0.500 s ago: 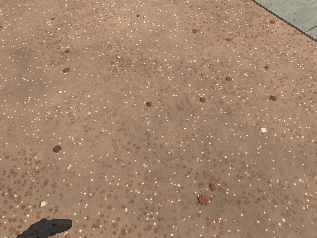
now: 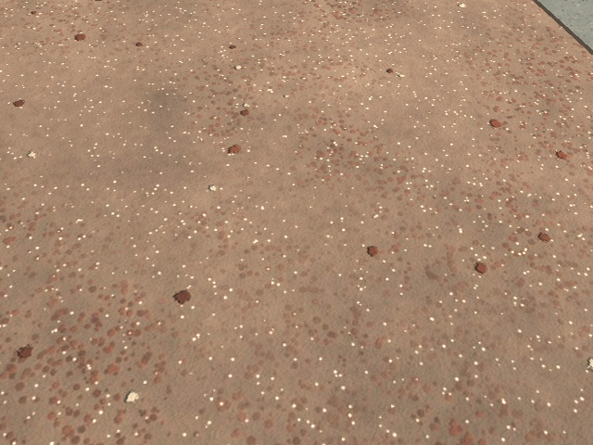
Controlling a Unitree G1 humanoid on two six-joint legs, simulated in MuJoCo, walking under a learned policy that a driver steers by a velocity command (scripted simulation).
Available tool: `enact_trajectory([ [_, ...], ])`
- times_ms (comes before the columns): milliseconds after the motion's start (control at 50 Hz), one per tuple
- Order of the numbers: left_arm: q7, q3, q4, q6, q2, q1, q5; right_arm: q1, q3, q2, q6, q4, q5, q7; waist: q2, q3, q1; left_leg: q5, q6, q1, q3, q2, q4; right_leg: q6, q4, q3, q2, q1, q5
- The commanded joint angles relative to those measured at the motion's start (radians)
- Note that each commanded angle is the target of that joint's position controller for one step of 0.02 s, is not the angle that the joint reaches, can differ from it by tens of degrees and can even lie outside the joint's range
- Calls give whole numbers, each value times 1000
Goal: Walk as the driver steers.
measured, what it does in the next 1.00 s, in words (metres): steps on the spot, turning left: left foot, then right foot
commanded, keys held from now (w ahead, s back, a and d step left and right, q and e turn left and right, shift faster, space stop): q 0.76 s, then no key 0.24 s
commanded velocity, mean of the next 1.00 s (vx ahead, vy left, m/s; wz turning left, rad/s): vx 0.01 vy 0.00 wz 0.51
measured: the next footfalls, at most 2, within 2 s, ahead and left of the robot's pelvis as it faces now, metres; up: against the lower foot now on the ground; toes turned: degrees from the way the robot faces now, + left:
left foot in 0.04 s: +0.06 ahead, +0.12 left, +0.00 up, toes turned +5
right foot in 0.52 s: +0.13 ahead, -0.10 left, +0.00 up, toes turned +24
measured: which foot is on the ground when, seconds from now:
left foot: up 0.00-0.02, down 0.04-0.52, up 0.54-0.92, down 0.94-1.00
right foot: down 0.00-0.04, up 0.06-0.50, down 0.52-0.94, up 0.96-1.00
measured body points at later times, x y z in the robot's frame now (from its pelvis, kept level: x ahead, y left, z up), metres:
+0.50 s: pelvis +0.04 +0.00 +0.00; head +0.07 +0.02 +0.45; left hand +0.11 +0.32 -0.10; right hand +0.27 -0.23 -0.09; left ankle +0.02 +0.12 -0.74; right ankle +0.09 -0.12 -0.73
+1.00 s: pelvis +0.02 +0.03 +0.00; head +0.04 +0.06 +0.45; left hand -0.04 +0.33 -0.13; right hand +0.31 -0.12 -0.09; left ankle -0.03 +0.12 -0.74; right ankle +0.08 -0.11 -0.71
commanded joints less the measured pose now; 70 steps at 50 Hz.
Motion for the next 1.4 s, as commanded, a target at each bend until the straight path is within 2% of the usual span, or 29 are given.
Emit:
enact_trajectory([
  [20, 8, 45, -40, 5, 164, -27, -26, 43, -33, -93, -11, -61, -1, 14, -98, -102, -31, 104, 50, 112, 42, -36, -196, -129, -9, 147, -273, 85, 260],
  [40, 7, 41, -14, 7, 138, 31, -24, 72, -48, -134, -14, -57, -7, 8, -30, -107, -31, 272, 87, 194, -13, -35, -303, -60, 101, 101, -215, 47, 173],
  [60, 2, 29, -33, 3, 92, 36, 16, 107, -79, -258, -19, -67, -10, -12, 230, -125, -7, 693, 176, 349, -296, 167, -336, 39, 383, 5, -93, -162, -85],
  [80, 7, 23, -86, 2, 82, -58, 28, 113, -78, -290, -31, -86, -34, -10, 328, -133, -47, 820, 384, 399, -546, 321, -365, 98, 609, 101, 61, -404, -476],
  [100, 6, 33, -85, 3, 118, -96, 17, 125, -68, -246, -53, -88, -39, 0, 174, -181, -76, 779, 403, 405, -499, 291, -374, 89, 739, 236, 43, -431, -475],
  [140, 15, 39, -61, 7, 116, -71, -4, 34, -61, -205, -74, -96, -11, -8, 85, -155, -22, 660, 297, 390, -364, 191, -358, 72, 725, 278, 10, -461, -314],
  [160, 23, 46, -56, 9, 135, -68, 3, -2, -52, -178, -71, -104, 6, -16, 86, -147, -9, 638, 272, 374, -347, 177, -362, 75, 696, 288, 2, -454, -261],
  [300, 17, 33, -51, 1, 89, -81, -7, 7, -58, -197, -46, -119, 2, -44, 115, -164, -15, 551, 263, 342, -355, 118, -359, 116, 446, 296, 50, -332, -134],
  [480, -16, 41, -31, -31, 116, -9, -16, -69, -55, -191, -20, -145, 12, -37, 161, -142, 14, 434, 220, 250, -512, 60, -296, 77, 50, 296, 84, -81, -53],
  [500, -19, 45, -17, -35, 125, 28, -14, -78, -51, -181, -15, -151, 17, -41, 147, -141, 34, 364, 183, 212, -500, 25, -266, 60, -68, 290, 64, 6, 67],
  [520, -14, 59, -14, -33, 182, 55, 1, -48, -39, -141, -15, -155, 10, -43, 45, -165, 19, 168, 130, 111, -437, -37, -154, 9, -104, 402, -81, 128, 142],
  [540, -5, 72, -24, -21, 264, 19, 17, 20, -29, -96, -22, -165, 6, -39, -238, -142, -53, -235, 64, -94, -245, -216, 36, -129, -107, 630, -281, 203, 389],
  [560, -8, 62, -37, -23, 221, 17, 41, 17, -54, -182, -32, -160, -4, -38, -247, -137, -17, -350, 16, -155, -209, -181, 272, -259, -129, 737, -393, 136, 420],
  [580, -5, 45, -56, -27, 171, -29, 36, 27, -76, -237, -31, -140, 4, -36, -163, -112, -31, -281, 2, -150, -215, -142, 388, -251, -125, 648, -349, 99, 371],
  [640, 11, 26, -63, -20, 120, -84, 0, 39, -70, -177, -4, -116, 7, -36, -144, -55, -30, -126, -46, -188, -174, -118, 484, -172, -116, 439, -218, 89, 277],
  [780, 21, 44, -43, 5, 190, 6, 6, -65, -31, -102, -11, -194, 7, -14, -176, -99, 49, -97, -70, -109, -62, -42, 165, -208, -116, 317, -247, 201, 379],
  [900, -9, 43, -23, 8, 211, -28, -34, 41, -33, -107, -4, -154, 1, 0, -170, -102, -12, 95, 13, 185, 15, -89, -265, -158, -16, 269, -239, 109, 383],
  [920, -12, 31, 0, 4, 178, 12, -36, 63, -38, -125, -4, -143, -2, -2, -131, -106, -20, 213, 44, 297, -4, -91, -381, -102, 35, 241, -211, 47, 308],
  [940, -20, 11, 9, -3, 119, 59, -2, 84, -50, -183, -4, -145, -1, -13, 36, -157, -2, 491, 84, 463, -179, 43, -394, -8, 186, 163, -140, -77, 83],
  [960, -26, -11, -22, -11, 62, 57, 32, 39, -51, -244, -7, -177, -23, -21, 279, -164, 26, 738, 252, 489, -427, 273, -365, 81, 362, 118, -27, -268, -378],
  [980, -12, 12, -30, -5, 136, -22, 11, 57, -36, -180, -29, -170, -44, -12, 174, -181, -50, 640, 358, 375, -436, 300, -386, 98, 513, 219, -33, -254, -455],
  [1020, -2, 27, -6, 11, 157, -4, -14, -20, -27, -155, -58, -145, -36, -7, 145, -111, -8, 469, 286, 316, -310, 188, -409, 91, 588, 249, -44, -270, -362],
  [1120, 8, 20, 36, 21, 115, 48, -7, -83, -2, -92, -74, -109, -25, -17, 130, -99, 20, 494, 245, 277, -207, 114, -409, 114, 474, 250, -38, -174, -187],
  [1200, 5, 7, 32, 17, 105, 14, -8, -72, -5, -109, -66, -67, -24, -15, 127, -92, -12, 407, 259, 274, -247, 125, -399, 106, 257, 233, -26, -82, -190],
  [1260, -3, 0, 64, 8, 97, 72, 2, -88, 8, -84, -64, -35, -9, -11, 90, -75, 35, 271, 203, 209, -242, 88, -384, 72, -40, 220, -14, 72, 69],
  [1300, 1, 12, 66, 4, 190, 77, 13, -17, 11, -73, -78, -9, -33, -2, -51, -87, -21, 131, 115, 151, -176, -8, -346, 23, -16, 306, -106, 167, 322],
  [1320, -4, 16, 90, 3, 184, 69, -3, -10, 11, -63, -75, 1, -32, -5, -124, -99, -30, 18, 82, 204, -103, -72, -348, -19, -15, 294, -88, 76, 53],
  [1340, -8, 12, 86, 0, 154, 65, -9, -73, 6, -90, -69, -1, -28, -11, -97, -67, 8, -90, 72, 218, -75, -98, -291, -36, -49, 296, -63, 10, -187],
  [1400, 0, 9, 95, -24, 153, 89, -8, -75, -1, -73, -67, -5, -5, -22, -155, 43, 13, -255, 92, 81, -45, -120, -181, -84, -144, 417, -120, -58, -520],
])
Keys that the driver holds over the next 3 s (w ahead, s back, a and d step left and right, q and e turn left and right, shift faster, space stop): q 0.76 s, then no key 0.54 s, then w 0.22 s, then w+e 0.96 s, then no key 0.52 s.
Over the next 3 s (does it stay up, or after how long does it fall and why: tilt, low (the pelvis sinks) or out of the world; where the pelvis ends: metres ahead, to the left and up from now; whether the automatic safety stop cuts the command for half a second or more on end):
stays up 0.66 0.22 0.00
